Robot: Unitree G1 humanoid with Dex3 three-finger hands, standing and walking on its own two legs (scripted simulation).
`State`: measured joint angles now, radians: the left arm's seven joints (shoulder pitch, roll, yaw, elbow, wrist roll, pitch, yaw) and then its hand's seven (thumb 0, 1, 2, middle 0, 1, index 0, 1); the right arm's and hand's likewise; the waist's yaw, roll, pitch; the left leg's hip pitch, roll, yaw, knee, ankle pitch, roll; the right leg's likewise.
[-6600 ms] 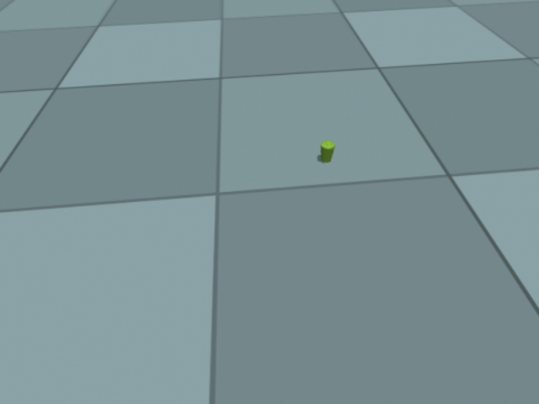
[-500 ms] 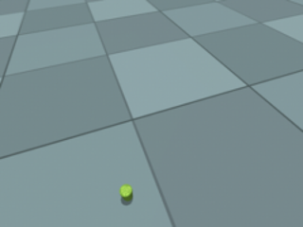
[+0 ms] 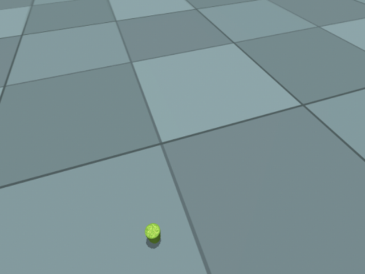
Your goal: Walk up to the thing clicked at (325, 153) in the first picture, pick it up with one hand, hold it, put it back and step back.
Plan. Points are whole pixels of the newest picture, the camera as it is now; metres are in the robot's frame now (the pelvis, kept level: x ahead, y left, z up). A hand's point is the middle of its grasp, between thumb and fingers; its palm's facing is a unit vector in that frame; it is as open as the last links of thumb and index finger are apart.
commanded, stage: walk up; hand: left
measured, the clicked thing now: (153, 234) +0.47 +0.19 -0.72
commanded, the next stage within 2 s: none
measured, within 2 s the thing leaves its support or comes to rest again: neither
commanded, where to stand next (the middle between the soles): +0.09 -0.02 m, yaw +0 degrees
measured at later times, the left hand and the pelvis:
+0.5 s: hand out of the picture +0.07 +0.25 -0.15, palm faces +0.04 -0.94 -0.33, open 7.4 cm; pelvis +0.00 +0.00 +0.00, yaw +1 degrees
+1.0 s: hand out of the picture +0.08 +0.29 -0.17, palm faces +0.07 -0.94 -0.35, open 7.4 cm; pelvis +0.04 +0.02 -0.01, yaw +3 degrees
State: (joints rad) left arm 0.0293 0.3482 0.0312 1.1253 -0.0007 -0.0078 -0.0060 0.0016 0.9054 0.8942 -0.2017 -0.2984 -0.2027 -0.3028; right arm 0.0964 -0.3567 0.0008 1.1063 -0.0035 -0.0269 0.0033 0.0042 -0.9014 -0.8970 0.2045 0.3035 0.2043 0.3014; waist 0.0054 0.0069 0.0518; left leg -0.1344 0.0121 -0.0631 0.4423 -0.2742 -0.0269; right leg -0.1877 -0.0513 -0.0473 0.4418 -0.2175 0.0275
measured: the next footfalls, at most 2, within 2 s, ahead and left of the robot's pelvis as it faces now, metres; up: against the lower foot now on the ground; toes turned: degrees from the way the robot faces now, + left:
right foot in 1.24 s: +0.23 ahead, -0.11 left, +0.00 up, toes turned +2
left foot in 1.68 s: +0.00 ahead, +0.12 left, +0.00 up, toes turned +4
